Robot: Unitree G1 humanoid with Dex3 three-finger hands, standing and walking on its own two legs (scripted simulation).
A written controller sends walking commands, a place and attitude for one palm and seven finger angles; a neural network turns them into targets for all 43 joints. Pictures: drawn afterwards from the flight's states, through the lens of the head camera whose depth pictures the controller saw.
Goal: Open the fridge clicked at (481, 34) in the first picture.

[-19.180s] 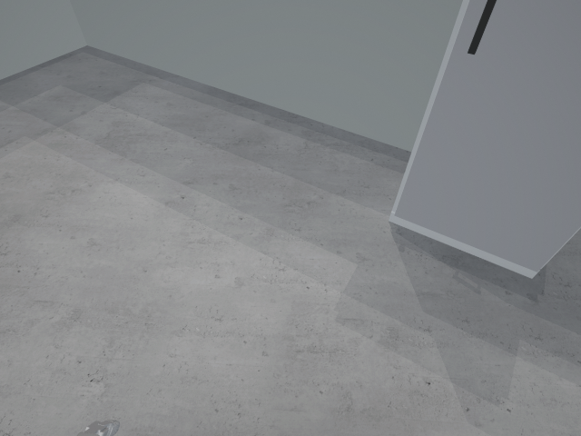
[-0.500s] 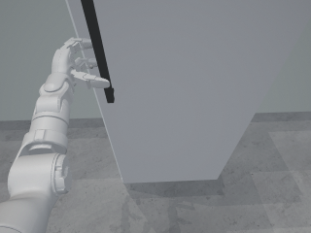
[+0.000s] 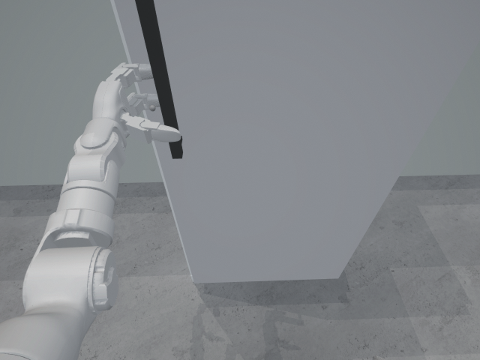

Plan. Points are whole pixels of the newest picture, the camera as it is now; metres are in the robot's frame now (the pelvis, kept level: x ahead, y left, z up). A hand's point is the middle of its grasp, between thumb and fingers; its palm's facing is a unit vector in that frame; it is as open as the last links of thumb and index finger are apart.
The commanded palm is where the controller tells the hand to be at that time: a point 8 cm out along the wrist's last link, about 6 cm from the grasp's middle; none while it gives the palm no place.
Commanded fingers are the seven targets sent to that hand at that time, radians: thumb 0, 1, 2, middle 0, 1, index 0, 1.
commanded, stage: slide the fingers in behind the handle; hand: left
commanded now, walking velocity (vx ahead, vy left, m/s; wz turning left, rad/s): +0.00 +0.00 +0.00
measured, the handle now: (164, 80) +0.51 +0.14 +0.23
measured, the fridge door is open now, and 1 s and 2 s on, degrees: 0 0 0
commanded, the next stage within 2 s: grip the handle and tug to test in 1.34 s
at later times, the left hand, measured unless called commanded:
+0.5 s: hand (164, 107) +0.45 +0.14 +0.21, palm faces +0.05 -1.00 -0.01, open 13.9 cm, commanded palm +0.42 +0.19 +0.21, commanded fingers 0.00 -0.50 0.30 -0.30 -1.20 -0.30 -1.20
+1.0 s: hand (168, 108) +0.44 +0.13 +0.21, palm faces +0.06 -1.00 +0.00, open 14.3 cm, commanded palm +0.42 +0.17 +0.21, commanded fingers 0.00 -0.50 0.30 -0.30 -1.20 -0.30 -1.20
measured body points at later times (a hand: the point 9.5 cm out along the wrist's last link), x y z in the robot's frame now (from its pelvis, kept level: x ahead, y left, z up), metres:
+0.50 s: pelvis +0.01 -0.01 +0.00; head +0.01 -0.02 +0.45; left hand +0.44 +0.19 +0.21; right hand +0.13 -0.25 -0.11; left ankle -0.01 +0.11 -0.74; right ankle -0.01 -0.12 -0.74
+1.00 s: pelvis +0.00 -0.01 +0.00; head +0.00 -0.02 +0.45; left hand +0.43 +0.18 +0.22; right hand +0.12 -0.25 -0.11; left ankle -0.01 +0.11 -0.74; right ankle -0.01 -0.12 -0.74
